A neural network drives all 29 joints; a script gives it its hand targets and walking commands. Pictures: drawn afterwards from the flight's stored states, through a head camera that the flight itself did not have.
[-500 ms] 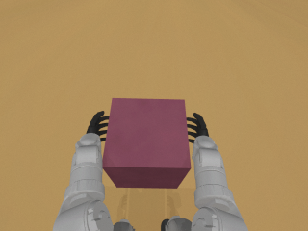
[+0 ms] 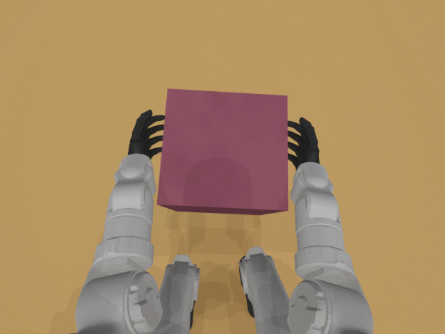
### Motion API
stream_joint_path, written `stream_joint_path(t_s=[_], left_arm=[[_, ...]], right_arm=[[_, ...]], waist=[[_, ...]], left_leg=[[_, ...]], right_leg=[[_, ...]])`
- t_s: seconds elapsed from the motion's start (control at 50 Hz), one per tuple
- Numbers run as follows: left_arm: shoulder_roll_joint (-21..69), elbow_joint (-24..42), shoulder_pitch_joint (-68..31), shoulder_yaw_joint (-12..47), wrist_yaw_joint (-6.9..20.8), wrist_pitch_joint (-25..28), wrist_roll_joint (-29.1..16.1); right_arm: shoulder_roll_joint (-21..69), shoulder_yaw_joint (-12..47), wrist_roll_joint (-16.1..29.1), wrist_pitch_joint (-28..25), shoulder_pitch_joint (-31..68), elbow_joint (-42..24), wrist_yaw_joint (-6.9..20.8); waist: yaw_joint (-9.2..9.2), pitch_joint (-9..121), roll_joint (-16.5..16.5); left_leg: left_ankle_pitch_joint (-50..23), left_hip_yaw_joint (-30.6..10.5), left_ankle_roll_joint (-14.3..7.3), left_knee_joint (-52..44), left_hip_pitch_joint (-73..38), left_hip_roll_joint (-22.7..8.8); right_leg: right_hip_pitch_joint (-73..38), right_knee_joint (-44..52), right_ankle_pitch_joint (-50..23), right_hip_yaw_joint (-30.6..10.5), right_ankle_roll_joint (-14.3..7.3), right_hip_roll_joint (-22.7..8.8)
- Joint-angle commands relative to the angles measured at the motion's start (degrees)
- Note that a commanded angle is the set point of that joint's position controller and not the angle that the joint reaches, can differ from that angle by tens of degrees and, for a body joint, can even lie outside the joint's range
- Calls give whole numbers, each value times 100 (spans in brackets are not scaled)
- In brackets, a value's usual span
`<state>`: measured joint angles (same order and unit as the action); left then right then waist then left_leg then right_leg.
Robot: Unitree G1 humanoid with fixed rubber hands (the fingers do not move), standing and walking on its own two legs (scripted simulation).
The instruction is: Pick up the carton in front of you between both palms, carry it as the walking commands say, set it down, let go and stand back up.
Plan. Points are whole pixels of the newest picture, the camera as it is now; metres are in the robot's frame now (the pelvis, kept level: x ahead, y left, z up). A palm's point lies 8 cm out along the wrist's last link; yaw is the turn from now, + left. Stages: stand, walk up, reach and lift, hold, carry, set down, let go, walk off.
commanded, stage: set down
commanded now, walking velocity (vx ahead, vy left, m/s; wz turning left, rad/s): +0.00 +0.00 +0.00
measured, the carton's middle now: (222, 163) +0.43 -0.02 -0.15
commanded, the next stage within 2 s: none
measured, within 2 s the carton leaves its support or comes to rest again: rests again in 1.42 s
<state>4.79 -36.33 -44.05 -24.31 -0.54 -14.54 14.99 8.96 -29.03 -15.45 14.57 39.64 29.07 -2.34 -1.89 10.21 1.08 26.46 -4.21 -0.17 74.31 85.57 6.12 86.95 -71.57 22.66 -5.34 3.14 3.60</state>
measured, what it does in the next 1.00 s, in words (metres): lowers itself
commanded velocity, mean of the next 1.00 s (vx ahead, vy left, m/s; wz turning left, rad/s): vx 0.00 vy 0.00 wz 0.00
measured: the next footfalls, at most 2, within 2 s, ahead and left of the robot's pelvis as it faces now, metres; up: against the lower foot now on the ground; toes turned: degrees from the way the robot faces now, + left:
none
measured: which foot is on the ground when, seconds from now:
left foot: down 0.00-1.00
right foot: down 0.00-1.00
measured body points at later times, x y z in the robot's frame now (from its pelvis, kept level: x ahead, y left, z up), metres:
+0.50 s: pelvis -0.03 -0.01 -0.13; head +0.26 -0.01 +0.21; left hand +0.48 +0.12 -0.24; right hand +0.44 -0.18 -0.24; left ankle +0.05 +0.11 -0.59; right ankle +0.08 -0.14 -0.59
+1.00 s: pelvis -0.04 -0.01 -0.23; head +0.31 +0.00 +0.04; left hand +0.51 +0.11 -0.40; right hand +0.46 -0.19 -0.39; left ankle +0.05 +0.11 -0.59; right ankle +0.08 -0.14 -0.59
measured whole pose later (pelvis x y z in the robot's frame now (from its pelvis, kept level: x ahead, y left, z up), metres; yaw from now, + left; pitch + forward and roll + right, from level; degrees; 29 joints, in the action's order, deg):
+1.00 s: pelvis -0.04 -0.01 -0.23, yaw +0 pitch +43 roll -2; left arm -12.6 -56.0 -78.8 -10.5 -5.4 -12.1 3.4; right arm -2.8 -27.8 -4.1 12.6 68.1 40.9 -8.5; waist -3.9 -10.5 0.4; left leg 34.1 -3.5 3.0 120.5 129.0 9.8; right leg 130.2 -117.2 30.0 -3.5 5.5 6.7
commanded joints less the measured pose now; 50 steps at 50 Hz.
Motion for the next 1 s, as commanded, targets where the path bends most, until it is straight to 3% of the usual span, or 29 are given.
stream_joint_path(t_s=[0.0, 0.22, 0.5, 0.74, 0.88, 0.98], left_arm=[[5290, -511, -2861, 2981, 1142, 106, -560], [4853, -492, -3788, 3170, 802, 365, -871], [4256, -1002, -5049, 2867, 885, 276, -1085], [3752, -1537, -5856, 2671, 934, 307, -1172], [3574, -1606, -6287, 2988, 843, 398, -1468], [3744, -1191, -6694, 3488, 764, 478, -1844]], right_arm=[[4875, 3188, 544, -41, 3170, 732, 1387], [4600, 3184, 870, -237, 3941, 790, 1081], [4309, 3078, 1085, -148, 5386, 747, 712], [3765, 2747, 1178, -217, 6308, 927, 709], [3418, 2832, 1469, -333, 6737, 927, 782], [3422, 3146, 1860, -400, 7097, 632, 865]], waist=[[-98, 4435, 229], [-137, 5445, 265], [-160, 5559, 42], [-248, 5265, 117], [-393, 5222, 287], [-462, 5457, 458]], left_leg=[[-1861, 141, 214, -612, -2148, 276], [-1765, 382, 263, 586, -1112, 422], [-770, 676, 158, 1843, 574, 477], [-555, 736, 121, 2759, 1395, 401], [-783, 707, 163, 3303, 1318, 347], [-1259, 694, 169, 3602, 1188, 328]], right_leg=[[-1782, -29, -1406, 699, -127, 558], [-913, -1150, -1451, 787, 13, 613], [-628, -2236, -1014, 903, 109, 575], [-14, -3159, -937, 1021, 100, 496], [331, -3764, -1117, 1140, 93, 425], [535, -4109, -1504, 1167, 39, 410]])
